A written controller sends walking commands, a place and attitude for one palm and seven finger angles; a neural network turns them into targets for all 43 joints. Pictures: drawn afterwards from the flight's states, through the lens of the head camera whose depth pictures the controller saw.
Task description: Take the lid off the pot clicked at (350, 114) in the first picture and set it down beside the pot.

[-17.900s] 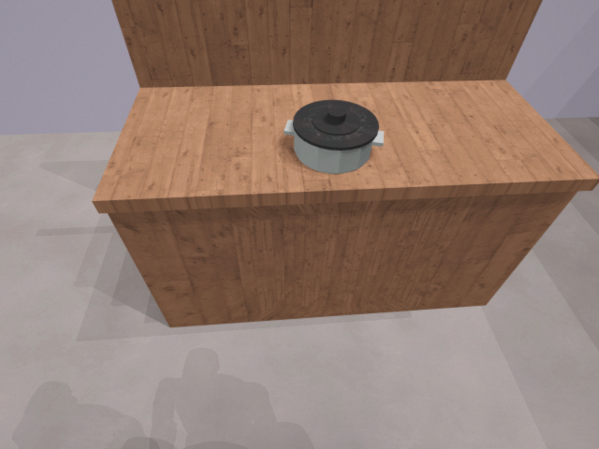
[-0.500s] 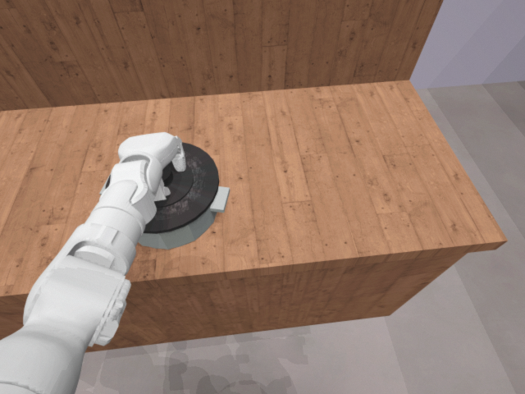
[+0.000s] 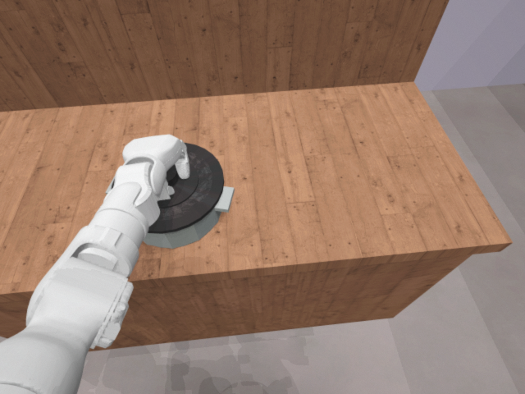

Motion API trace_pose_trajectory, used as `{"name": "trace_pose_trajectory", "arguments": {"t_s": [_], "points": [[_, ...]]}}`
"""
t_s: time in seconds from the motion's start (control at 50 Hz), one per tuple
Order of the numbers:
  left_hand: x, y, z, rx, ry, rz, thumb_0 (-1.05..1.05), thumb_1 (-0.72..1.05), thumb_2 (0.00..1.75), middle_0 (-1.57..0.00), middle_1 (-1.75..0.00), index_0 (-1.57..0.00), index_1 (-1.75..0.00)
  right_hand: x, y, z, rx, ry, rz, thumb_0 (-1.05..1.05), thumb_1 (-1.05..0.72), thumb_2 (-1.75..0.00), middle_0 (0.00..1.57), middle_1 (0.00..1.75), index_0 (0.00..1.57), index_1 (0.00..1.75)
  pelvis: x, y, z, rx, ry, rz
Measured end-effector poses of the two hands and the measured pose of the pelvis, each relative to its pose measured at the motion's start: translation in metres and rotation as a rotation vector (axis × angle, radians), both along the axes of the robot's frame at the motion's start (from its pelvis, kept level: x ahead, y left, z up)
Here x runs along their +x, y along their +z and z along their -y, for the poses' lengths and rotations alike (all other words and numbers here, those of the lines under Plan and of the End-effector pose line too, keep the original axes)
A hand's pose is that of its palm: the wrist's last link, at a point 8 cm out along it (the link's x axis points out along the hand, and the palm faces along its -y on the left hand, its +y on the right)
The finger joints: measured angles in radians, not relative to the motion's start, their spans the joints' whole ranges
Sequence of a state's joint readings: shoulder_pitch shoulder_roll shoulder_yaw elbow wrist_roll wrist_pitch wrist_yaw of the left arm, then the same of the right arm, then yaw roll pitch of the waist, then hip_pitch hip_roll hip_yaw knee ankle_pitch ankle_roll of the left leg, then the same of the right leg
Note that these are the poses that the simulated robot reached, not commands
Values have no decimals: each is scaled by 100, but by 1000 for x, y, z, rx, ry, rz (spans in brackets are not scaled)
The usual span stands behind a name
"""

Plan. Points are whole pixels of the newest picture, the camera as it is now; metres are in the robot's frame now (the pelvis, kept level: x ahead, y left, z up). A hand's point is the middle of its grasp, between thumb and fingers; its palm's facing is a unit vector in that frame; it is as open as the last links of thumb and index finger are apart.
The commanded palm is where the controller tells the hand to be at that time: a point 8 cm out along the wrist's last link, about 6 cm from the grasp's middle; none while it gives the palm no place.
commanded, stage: close the fingers and squeeze the knob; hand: left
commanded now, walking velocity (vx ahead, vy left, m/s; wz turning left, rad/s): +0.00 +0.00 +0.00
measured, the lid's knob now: (165, 175) +0.49 +0.16 +0.01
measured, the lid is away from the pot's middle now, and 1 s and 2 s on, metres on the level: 0.00 0.01 0.00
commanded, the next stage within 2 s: lift the lid straight up in 0.32 s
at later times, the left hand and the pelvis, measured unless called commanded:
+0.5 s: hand (163, 182) +0.46 +0.15 +0.04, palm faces -0.39 -0.07 -0.92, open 6.5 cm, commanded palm +0.46 +0.15 +0.09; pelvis +0.00 +0.00 +0.00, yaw +0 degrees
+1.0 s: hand (162, 172) +0.46 +0.15 +0.06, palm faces -0.37 -0.09 -0.92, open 5.9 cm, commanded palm +0.47 +0.15 +0.13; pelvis +0.00 +0.00 +0.00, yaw +0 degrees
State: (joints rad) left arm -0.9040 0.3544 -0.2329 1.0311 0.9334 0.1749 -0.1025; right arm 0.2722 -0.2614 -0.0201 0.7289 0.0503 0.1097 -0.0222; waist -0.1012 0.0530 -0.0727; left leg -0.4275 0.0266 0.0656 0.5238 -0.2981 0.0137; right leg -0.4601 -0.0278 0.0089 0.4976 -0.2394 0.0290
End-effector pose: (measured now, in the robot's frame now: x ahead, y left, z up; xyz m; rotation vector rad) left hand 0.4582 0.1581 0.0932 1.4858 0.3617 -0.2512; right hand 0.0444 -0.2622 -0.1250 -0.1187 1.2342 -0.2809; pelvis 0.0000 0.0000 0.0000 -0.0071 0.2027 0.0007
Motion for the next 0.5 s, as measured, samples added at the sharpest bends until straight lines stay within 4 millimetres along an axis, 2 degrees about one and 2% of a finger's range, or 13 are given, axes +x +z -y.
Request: {"name": "trace_pose_trajectory", "arguments": {"t_s": [0.5], "points": [[0, 0, 1, 3, 2, -7, 0, 31, 78, -51, -101, -75, -108, -22, 1, 7, -19, -26, -30, 0, -91, -89, 20, 30, 20, 30, -4, 0, 2, 0, -4, -1]]}}
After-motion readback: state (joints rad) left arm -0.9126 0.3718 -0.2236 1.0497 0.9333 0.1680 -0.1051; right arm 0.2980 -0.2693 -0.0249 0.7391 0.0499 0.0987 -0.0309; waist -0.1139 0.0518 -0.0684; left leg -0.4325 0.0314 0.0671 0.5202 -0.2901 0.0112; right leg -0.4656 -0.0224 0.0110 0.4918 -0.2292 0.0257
